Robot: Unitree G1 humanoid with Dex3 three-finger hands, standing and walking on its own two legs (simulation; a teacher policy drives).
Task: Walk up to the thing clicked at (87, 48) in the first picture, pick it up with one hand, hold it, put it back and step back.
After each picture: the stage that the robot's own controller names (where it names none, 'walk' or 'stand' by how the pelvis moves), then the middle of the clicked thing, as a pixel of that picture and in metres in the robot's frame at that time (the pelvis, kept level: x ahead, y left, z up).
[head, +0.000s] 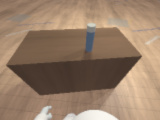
stand; (89, 38) +0.67 +0.06 +0.11
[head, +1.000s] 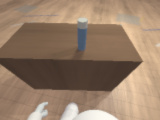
walk; (82, 36) +0.60 +0.14 +0.14
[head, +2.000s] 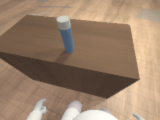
stand; (67, 37) +0.51 +0.21 +0.15
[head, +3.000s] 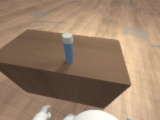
stand; (68, 49) +0.49 +0.21 +0.11
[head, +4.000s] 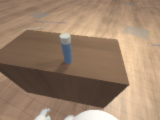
stand; (67, 50) +0.49 +0.22 +0.11
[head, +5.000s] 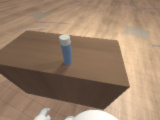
stand; (66, 51) +0.48 +0.22 +0.11
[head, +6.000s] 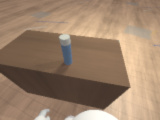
stand; (66, 51) +0.48 +0.22 +0.11
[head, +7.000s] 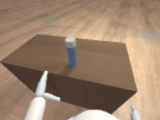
rise first; (72, 53) +0.48 +0.20 +0.11
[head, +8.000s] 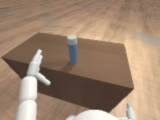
go down; (73, 50) +0.52 +0.19 +0.12
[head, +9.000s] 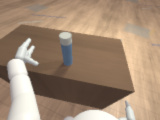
go down; (67, 51) +0.46 +0.19 +0.12
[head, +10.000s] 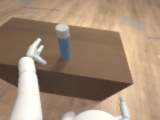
close in; (64, 45) +0.48 +0.19 +0.13
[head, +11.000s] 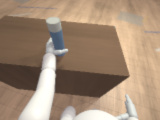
close; (57, 39) +0.50 +0.21 +0.16
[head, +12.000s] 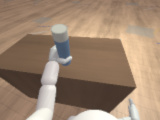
lift; (63, 48) +0.37 +0.17 +0.25
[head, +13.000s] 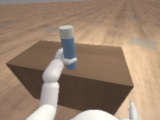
lift; (69, 50) +0.34 +0.16 +0.28
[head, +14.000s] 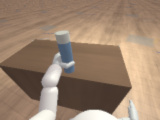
hold; (66, 54) +0.34 +0.17 +0.25
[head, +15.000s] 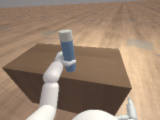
hold; (68, 52) +0.35 +0.16 +0.27
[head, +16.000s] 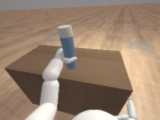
crouch; (68, 49) +0.34 +0.15 +0.30
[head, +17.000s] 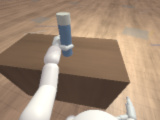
crouch; (65, 37) +0.45 +0.17 +0.27
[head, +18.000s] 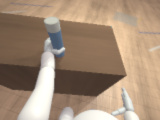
lower; (56, 40) +0.49 +0.20 +0.16
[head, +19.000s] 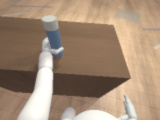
lower; (54, 39) +0.49 +0.21 +0.17
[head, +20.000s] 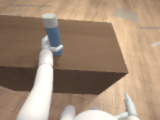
lower; (54, 37) +0.51 +0.21 +0.17
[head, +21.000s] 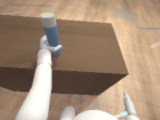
lower; (52, 37) +0.51 +0.22 +0.17
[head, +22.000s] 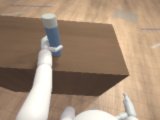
loosen; (53, 37) +0.51 +0.22 +0.16
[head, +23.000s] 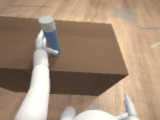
withdraw; (52, 39) +0.50 +0.22 +0.16
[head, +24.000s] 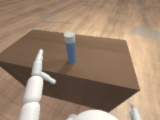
sink last; (71, 49) +0.48 +0.20 +0.13
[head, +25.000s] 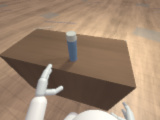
stand; (72, 47) +0.51 +0.21 +0.12
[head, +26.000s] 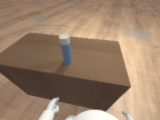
stand; (66, 50) +0.50 +0.22 +0.12
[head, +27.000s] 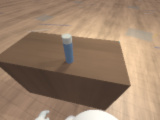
stand; (68, 50) +0.51 +0.22 +0.11
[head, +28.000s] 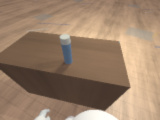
stand; (66, 50) +0.50 +0.22 +0.11
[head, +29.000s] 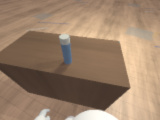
stand; (66, 50) +0.49 +0.23 +0.11
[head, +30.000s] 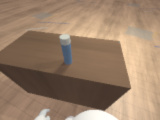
stand; (66, 51) +0.49 +0.22 +0.11
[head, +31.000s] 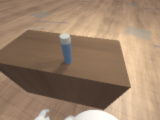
stand; (66, 50) +0.49 +0.22 +0.11
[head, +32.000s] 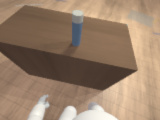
walk; (76, 30) +0.60 +0.17 +0.12
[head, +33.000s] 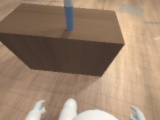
walk; (69, 15) +0.77 +0.28 +0.14
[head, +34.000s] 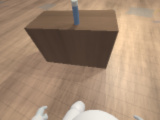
walk; (75, 13) +1.06 +0.29 +0.13
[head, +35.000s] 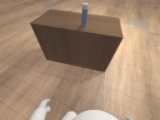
stand; (84, 15) +1.10 +0.18 +0.12
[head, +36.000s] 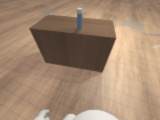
stand; (79, 19) +1.14 +0.23 +0.11
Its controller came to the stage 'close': yes
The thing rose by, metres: 0.21
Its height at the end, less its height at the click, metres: +0.00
